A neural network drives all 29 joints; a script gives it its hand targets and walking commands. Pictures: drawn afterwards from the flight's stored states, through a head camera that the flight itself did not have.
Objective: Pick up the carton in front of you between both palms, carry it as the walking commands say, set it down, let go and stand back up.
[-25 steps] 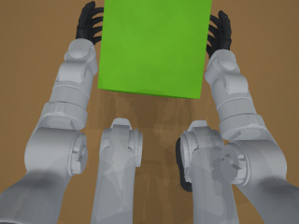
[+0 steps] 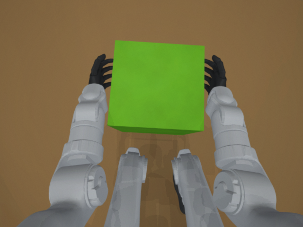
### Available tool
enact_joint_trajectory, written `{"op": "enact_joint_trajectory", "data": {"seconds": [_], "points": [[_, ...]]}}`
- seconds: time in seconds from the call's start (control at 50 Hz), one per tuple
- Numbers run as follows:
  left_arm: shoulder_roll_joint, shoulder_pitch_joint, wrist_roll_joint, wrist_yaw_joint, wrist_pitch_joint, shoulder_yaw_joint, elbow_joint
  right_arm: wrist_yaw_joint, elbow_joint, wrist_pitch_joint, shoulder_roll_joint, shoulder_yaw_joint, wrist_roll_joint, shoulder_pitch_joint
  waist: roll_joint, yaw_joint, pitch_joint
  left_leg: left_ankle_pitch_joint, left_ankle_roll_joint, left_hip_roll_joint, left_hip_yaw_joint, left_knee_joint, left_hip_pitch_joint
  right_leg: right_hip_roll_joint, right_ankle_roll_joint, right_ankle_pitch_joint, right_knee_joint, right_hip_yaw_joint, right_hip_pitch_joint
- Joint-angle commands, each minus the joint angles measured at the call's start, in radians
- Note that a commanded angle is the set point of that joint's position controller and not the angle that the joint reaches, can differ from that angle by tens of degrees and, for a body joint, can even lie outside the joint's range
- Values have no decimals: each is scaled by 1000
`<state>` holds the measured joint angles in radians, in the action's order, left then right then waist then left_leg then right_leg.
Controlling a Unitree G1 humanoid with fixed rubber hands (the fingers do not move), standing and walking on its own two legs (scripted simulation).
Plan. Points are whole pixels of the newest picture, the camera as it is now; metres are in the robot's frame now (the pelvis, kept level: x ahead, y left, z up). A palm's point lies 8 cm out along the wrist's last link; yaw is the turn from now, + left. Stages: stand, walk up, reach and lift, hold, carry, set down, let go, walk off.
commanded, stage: reach and lift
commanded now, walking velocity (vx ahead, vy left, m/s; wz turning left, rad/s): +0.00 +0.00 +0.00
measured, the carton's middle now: (155, 97) +0.45 +0.02 -0.13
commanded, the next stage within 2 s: none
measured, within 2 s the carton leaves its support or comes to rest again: neither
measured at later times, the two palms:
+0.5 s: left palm (75, 71) +0.42 +0.16 +0.10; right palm (260, 71) +0.42 -0.14 +0.11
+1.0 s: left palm (9, 28) +0.38 +0.15 +0.25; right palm out of the picture +0.39 -0.15 +0.26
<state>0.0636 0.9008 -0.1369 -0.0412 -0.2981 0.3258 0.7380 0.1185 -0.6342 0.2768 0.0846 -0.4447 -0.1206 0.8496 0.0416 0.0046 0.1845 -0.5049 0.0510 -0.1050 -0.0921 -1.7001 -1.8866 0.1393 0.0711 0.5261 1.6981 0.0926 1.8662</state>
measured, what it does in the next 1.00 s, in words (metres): rises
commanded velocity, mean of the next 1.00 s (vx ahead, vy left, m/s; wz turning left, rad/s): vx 0.00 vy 0.00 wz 0.00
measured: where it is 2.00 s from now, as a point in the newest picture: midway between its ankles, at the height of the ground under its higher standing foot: (156, 197)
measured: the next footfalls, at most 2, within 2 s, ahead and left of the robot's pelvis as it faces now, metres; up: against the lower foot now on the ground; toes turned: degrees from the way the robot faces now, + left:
none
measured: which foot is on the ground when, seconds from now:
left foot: down 0.00-1.00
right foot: down 0.00-1.00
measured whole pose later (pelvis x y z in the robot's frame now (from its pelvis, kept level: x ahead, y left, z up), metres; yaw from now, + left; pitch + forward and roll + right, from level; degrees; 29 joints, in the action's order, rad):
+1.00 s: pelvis +0.10 +0.00 +0.25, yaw +1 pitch +4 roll +0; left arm -0.13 0.22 -0.19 -0.05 -0.48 0.23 0.43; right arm 0.05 -0.43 0.46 0.15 -0.25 -0.19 0.24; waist 0.01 0.00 0.13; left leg -0.26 0.01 -0.06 -0.15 -0.53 -0.34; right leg 0.06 0.01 0.28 0.54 0.15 0.33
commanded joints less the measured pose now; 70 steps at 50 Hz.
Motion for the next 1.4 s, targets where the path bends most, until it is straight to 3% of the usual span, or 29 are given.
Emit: {"op": "enact_joint_trajectory", "data": {"seconds": [0.0, 0.12, 0.36, 0.6, 0.76, 0.94, 1.02, 1.14, 1.24, 1.38], "points": [[-1103, 569, 156, 240, 11, -543, -86, -233, -15, 7, 1048, 637, 130, 606, -69, 26, 967, 216, -22, -62, 143, 235, 701, 64, -25, -170, -223, -148, -508], [-1133, 456, 163, 233, 11, -576, -101, -236, -10, 7, 1063, 672, 134, 487, -70, 21, 883, 236, -18, -62, 122, 334, 808, 58, -28, -193, -328, -125, -616], [-1146, 242, 116, 225, 45, -548, -76, -248, -49, -19, 1060, 646, 81, 254, -56, 11, 673, 273, -34, -42, 64, 579, 1037, 30, -42, -238, -586, -64, -860], [-1151, 23, 94, 222, 52, -590, -135, -261, -19, -23, 1057, 686, 53, 21, -54, 6, 521, 410, -40, -18, 19, 842, 1323, -4, -53, -391, -848, -13, -1190], [-1164, -96, 108, 233, -9, -639, -207, -286, 47, 44, 1059, 742, 58, -107, -54, 0, 395, 528, -39, -4, -2, 1022, 1532, -27, -56, -519, -1027, 8, -1424], [-1168, -180, 132, 256, -164, -695, -349, -320, 168, 198, 1069, 796, 91, -198, -36, -6, 226, 577, -37, 13, -4, 1217, 1736, -52, -54, -594, -1225, 13, -1664], [-1145, -190, 117, 261, -237, -673, -387, -335, 196, 269, 1055, 770, 80, -212, -33, -6, 104, 508, -41, 15, 0, 1287, 1771, -58, -54, -540, -1293, 10, -1703], [-1142, -110, 75, 283, -287, -571, -337, -361, 146, 317, 1036, 664, 39, -129, -33, -4, -30, 314, -50, 21, 15, 1317, 1751, -64, -67, -331, -1330, -2, -1665], [-1173, -5, 87, 293, -284, -583, -351, -372, 157, 312, 1063, 670, 48, -29, -37, -6, 30, 305, -51, 22, 22, 1304, 1769, -64, -69, -320, -1317, -11, -1683], [-1188, 15, 87, 291, -288, -589, -348, -375, 165, 313, 1056, 672, 44, 2, -43, -8, 65, 313, -44, 22, 23, 1308, 1794, -60, -67, -320, -1317, -20, -1699]]}}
